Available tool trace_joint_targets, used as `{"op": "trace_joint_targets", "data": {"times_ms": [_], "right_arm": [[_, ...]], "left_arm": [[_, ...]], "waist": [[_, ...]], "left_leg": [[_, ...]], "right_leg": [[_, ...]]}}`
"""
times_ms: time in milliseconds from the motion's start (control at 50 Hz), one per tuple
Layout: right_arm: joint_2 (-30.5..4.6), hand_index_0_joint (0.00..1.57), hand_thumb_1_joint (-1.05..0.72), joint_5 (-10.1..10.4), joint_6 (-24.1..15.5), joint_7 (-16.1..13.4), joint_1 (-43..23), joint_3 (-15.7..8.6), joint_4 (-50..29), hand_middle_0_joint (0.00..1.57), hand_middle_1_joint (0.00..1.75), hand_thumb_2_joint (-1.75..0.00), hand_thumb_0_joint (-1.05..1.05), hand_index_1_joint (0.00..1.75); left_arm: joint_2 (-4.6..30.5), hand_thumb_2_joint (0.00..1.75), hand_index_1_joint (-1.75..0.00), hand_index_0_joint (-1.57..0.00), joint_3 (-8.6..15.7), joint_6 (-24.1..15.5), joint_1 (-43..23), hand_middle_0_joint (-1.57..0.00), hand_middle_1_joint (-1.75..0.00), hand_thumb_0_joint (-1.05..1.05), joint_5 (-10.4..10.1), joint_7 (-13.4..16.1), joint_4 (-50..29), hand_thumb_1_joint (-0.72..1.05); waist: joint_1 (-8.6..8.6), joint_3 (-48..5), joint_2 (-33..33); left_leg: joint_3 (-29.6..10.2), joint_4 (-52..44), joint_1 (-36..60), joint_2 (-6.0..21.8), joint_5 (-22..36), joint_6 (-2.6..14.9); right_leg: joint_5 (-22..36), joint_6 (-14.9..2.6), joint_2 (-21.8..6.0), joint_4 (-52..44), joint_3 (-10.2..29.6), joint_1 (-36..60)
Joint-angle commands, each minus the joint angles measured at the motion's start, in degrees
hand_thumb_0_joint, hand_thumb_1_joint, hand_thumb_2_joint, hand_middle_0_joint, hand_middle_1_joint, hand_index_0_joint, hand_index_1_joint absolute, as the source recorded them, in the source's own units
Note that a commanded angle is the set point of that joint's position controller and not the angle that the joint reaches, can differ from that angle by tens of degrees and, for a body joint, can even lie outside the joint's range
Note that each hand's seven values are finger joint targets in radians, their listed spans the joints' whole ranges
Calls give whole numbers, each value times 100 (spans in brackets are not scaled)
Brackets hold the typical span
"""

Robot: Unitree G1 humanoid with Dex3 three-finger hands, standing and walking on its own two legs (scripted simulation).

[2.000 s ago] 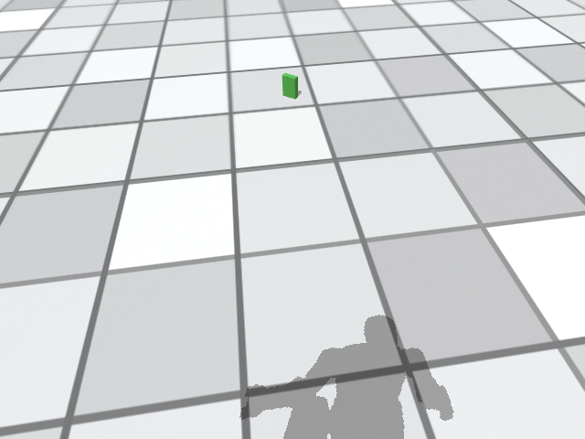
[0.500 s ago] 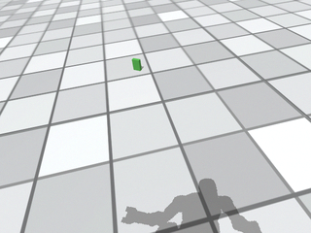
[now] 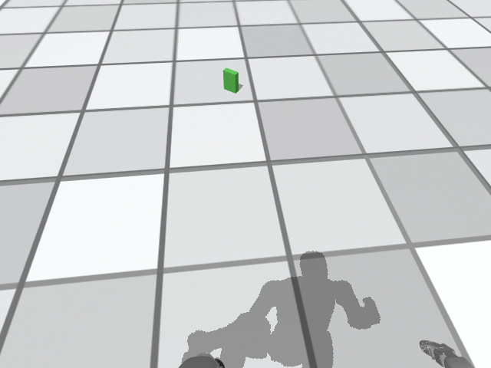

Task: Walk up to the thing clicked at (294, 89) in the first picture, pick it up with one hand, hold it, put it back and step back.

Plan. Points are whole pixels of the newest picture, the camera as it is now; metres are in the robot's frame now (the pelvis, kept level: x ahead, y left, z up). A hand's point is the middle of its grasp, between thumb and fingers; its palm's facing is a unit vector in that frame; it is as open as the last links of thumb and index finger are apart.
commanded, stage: walk up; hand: left
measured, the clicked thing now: (230, 80) +1.87 +0.21 -0.68
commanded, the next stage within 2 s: none
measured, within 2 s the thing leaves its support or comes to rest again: neither
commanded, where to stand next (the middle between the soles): +1.50 -0.01 m, yaw -4 degrees
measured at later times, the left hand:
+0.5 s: hand (172, 219) +0.42 +0.20 -0.10, palm faces -0.01 -0.91 -0.41, open 7.4 cm
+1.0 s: hand (173, 157) +0.64 +0.25 -0.13, palm faces -0.06 -0.94 -0.34, open 7.4 cm
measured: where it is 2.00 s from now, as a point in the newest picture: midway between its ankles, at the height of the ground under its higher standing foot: (266, 189)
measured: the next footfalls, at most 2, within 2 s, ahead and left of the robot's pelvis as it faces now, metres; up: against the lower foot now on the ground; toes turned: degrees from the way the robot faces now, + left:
right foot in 0.36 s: +0.42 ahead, -0.19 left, +0.00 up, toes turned -8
left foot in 0.84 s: +0.68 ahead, +0.07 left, +0.00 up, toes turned +4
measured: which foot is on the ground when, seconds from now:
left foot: down 0.00-0.38, up 0.40-0.82, down 0.84-1.00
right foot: up 0.00-0.34, down 0.36-0.86, up 0.88-1.00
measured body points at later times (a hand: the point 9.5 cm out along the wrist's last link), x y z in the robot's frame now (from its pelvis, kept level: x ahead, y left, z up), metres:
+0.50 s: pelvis +0.32 -0.07 +0.01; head +0.32 -0.11 +0.46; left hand +0.42 +0.25 -0.07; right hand +0.37 -0.40 -0.13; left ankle +0.22 +0.08 -0.62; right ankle +0.38 -0.18 -0.72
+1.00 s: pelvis +0.59 -0.02 +0.02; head +0.60 +0.00 +0.47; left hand +0.64 +0.30 -0.11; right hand +0.69 -0.34 -0.07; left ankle +0.64 +0.07 -0.72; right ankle +0.53 -0.18 -0.63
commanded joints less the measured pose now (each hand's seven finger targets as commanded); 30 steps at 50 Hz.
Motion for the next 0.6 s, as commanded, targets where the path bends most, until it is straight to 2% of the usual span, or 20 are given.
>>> {"op": "trace_joint_targets", "data": {"times_ms": [0,20,40,60,120,160,200,220,260,300,320,340,360,380,400,420,460,480,500,580], "right_arm": [[-2056,20,-90,295,-164,-345,1717,-708,-228,20,30,-90,0,30],[-1852,20,-90,293,-177,-382,1416,-564,-297,20,30,-90,0,30],[-1679,20,-90,266,-210,-406,1164,-407,-379,20,30,-90,0,30],[-1514,20,-90,314,-230,-408,980,-332,-419,20,30,-90,0,30],[-1406,20,-90,342,-332,-373,581,-228,-572,20,30,-90,0,30],[-1448,20,-90,303,-390,-333,312,-213,-693,20,30,-90,0,30],[-1602,20,-90,267,-450,-292,194,-237,-716,20,30,-90,0,30],[-1578,20,-90,268,-453,-271,236,-223,-658,20,30,-90,0,30],[-1640,20,-90,290,-426,-266,206,-246,-595,20,30,-90,0,30],[-1618,20,-90,300,-389,-285,225,-254,-578,20,30,-90,0,30],[-1482,20,-90,290,-372,-292,335,-213,-566,20,30,-90,0,30],[-1252,20,-90,257,-354,-286,632,-124,-524,20,30,-90,0,30],[-804,20,-90,289,-336,-275,1080,2,-587,20,30,-90,0,30],[-1080,20,-90,306,-295,-318,1185,-25,-604,20,30,-90,0,30],[-1403,20,-90,271,-288,-386,1050,-92,-507,20,30,-90,0,30],[-1466,20,-90,284,-275,-402,797,-110,-418,20,30,-90,0,30],[-1299,20,-90,407,-222,-341,708,-71,-344,20,30,-90,0,30],[-1224,20,-90,407,-183,-305,902,-54,-308,20,30,-90,0,30],[-1203,20,-90,382,-138,-275,1060,-69,-256,20,30,-90,0,30],[-1122,20,-90,264,-8,-146,583,-117,-420,20,30,-90,0,30]], "left_arm": [[1589,90,-30,-20,162,-278,-407,-20,-30,0,-105,172,-779,90],[1464,90,-30,-20,116,-342,-774,-20,-30,0,-115,112,-843,90],[1246,90,-30,-20,130,-353,-704,-20,-30,0,-168,73,-778,90],[1146,90,-30,-20,139,-311,-467,-20,-30,0,-190,14,-740,90],[1011,90,-30,-20,158,-187,-200,-20,-30,0,-115,-121,-699,90],[973,90,-30,-20,148,-166,-506,-20,-30,0,-70,-231,-818,90],[1004,90,-30,-20,203,-194,-792,-20,-30,0,-24,-301,-883,90],[1036,90,-30,-20,248,-207,-832,-20,-30,0,-12,-316,-850,90],[1097,90,-30,-20,343,-196,-536,-20,-30,0,-19,-289,-670,90],[1214,90,-30,-20,454,-168,-149,-20,-30,0,12,-258,-482,90],[1312,90,-30,-20,515,-185,76,-20,-30,0,19,-227,-421,90],[1535,90,-30,-20,628,-230,730,-20,-30,0,34,-161,-294,90],[2033,90,-30,-20,769,-275,1248,-20,-30,0,98,-72,-267,90],[2233,90,-30,-20,718,-314,1065,-20,-30,0,-5,-45,-473,90],[2313,90,-30,-20,702,-305,455,-20,-30,0,-93,-2,-630,90],[2103,90,-30,-20,648,-313,76,-20,-30,0,-127,34,-753,90],[1707,90,-30,-20,509,-373,-278,-20,-30,0,-90,82,-743,90],[1580,90,-30,-20,467,-385,-353,-20,-30,0,-85,75,-728,90],[1448,90,-30,-20,439,-401,-411,-20,-30,0,-76,71,-732,90],[1412,90,-30,-20,397,-487,-311,-20,-30,0,-67,69,-858,90]], "waist": [[-1083,-1802,1089],[-995,-1330,505],[-790,-910,433],[-555,-709,469],[-199,-206,629],[-179,233,784],[-194,280,1097],[-180,227,1073],[18,-55,1062],[280,-267,728],[414,-448,316],[726,-934,-510],[735,-1114,-1965],[534,-941,-1527],[416,-827,-1294],[296,-482,-700],[-5,-240,-550],[-160,-203,-657],[-232,-211,-630],[-190,-68,-322]], "left_leg": [[-4271,-1540,5037,2517,-1063,1822],[-2997,-1491,4153,2122,249,1459],[-2218,-1524,3375,1866,963,1194],[-1609,-1679,2754,1677,1130,1066],[-955,-2030,1687,1576,652,1139],[-665,-2346,1304,1510,46,1176],[-567,-2378,999,1472,-496,1017],[-399,-2273,974,1271,-597,953],[-402,-1874,700,1273,-800,864],[-316,-1175,533,1236,-466,710],[-108,-271,389,1037,115,606],[161,1446,147,521,447,449],[242,3152,-735,-204,-1526,195],[-321,3781,-1310,-247,-2219,56],[-593,4294,-1463,19,-2079,34],[-1000,4257,-1383,314,-1617,68],[-1092,3688,-859,484,-882,145],[-1010,3264,-565,525,-724,143],[-985,2970,-376,520,-571,104],[-778,1914,-623,508,-190,-189]], "right_leg": [[321,-295,307,3609,1195,-4665],[694,-280,186,3337,1484,-4311],[920,-239,76,3079,1523,-3998],[1106,-203,-22,2815,1314,-3644],[1305,34,-259,1954,977,-3206],[1537,122,-358,928,745,-3279],[2176,59,-424,66,672,-2696],[2609,48,-337,-154,550,-2434],[2905,-32,-121,-57,248,-1644],[2844,-118,16,-22,75,-869],[2464,-217,87,-214,67,-262],[1601,-341,192,-527,190,619],[503,-630,-1077,-1513,2348,1039],[259,-1003,-2016,-2439,4271,965],[176,-1387,-2225,-2767,4954,731],[532,-1334,-1988,-2695,4208,113],[1800,-939,-1304,-2466,2480,-784],[2007,-823,-1040,-2425,1972,-1074],[2086,-752,-895,-2475,1611,-1219],[1809,-1039,-937,-2824,1059,-1255]]}}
